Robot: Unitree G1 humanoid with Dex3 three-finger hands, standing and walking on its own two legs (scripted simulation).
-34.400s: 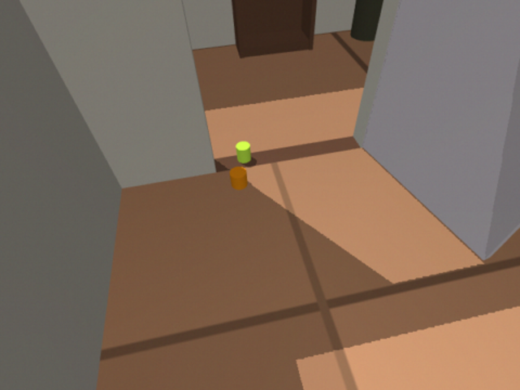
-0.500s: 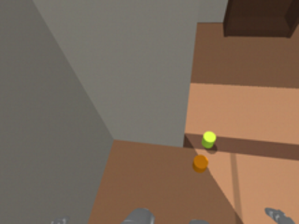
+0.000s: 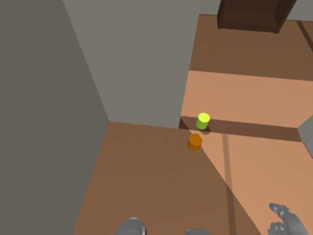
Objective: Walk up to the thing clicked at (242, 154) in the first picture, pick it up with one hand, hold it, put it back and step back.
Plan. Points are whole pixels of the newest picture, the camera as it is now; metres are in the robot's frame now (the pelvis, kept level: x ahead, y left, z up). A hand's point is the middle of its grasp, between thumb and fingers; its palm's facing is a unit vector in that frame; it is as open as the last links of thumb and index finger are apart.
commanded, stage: step back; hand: right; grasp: from above
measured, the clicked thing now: (202, 121) +0.87 -0.30 -0.70
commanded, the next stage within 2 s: stand in 1.48 s
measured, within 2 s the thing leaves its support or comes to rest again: neither
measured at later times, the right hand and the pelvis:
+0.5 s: hand out of the picture -0.10 -0.25 -0.14, palm faces -0.07 +0.91 -0.40, open 7.4 cm; pelvis -0.15 +0.02 +0.01, yaw +5 degrees
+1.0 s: hand out of the picture -0.06 -0.26 -0.13, palm faces -0.03 +0.91 -0.41, open 7.4 cm; pelvis -0.15 +0.02 +0.01, yaw +1 degrees
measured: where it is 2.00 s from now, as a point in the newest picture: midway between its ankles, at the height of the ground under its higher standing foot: outside the picture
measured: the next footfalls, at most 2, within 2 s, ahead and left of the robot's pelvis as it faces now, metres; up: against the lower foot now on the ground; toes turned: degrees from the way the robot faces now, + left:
right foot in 0.02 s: +0.00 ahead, -0.12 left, +0.00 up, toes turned +2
left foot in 0.38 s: -0.15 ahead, +0.14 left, +0.00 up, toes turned +2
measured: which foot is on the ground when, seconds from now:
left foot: down 0.00-0.06, up 0.08-0.36, down 0.38-0.70, up 0.72-0.96, down 0.98-1.00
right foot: up 0.00-0.00, down 0.02-0.40, up 0.42-0.64, down 0.66-1.00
